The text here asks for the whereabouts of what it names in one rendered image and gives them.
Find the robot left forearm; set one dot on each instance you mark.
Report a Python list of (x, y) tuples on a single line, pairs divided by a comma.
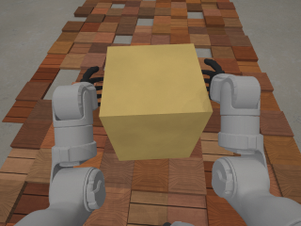
[(72, 107)]

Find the robot right upper arm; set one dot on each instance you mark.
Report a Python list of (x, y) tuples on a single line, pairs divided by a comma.
[(244, 182)]

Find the robot left hand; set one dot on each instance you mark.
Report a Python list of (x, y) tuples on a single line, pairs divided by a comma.
[(87, 75)]

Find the carton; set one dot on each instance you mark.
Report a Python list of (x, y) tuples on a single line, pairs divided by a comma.
[(154, 103)]

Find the robot left upper arm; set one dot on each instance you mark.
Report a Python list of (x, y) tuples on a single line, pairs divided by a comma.
[(74, 194)]

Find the robot right forearm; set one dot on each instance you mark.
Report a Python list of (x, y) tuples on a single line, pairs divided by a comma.
[(239, 97)]

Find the robot right hand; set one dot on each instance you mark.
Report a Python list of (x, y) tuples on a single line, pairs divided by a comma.
[(216, 67)]

